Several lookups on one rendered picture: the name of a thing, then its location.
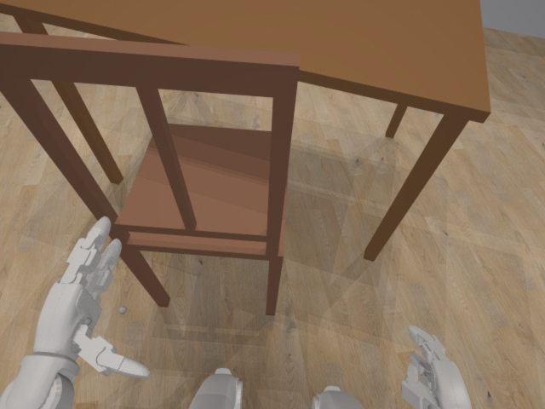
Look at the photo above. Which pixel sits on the robot left thigh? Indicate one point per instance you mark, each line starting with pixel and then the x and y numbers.
pixel 219 391

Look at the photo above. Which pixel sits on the left robot forearm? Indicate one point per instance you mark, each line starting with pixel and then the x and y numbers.
pixel 45 381

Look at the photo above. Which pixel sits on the robot right hand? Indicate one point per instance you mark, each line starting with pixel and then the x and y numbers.
pixel 442 386

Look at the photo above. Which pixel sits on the left robot shin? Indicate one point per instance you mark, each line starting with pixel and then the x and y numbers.
pixel 223 371

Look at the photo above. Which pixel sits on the robot left hand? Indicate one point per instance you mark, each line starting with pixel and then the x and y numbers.
pixel 76 297

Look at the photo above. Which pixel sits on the chair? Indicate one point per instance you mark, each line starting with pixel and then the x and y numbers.
pixel 200 190

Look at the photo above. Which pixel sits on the table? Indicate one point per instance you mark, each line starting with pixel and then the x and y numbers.
pixel 426 54

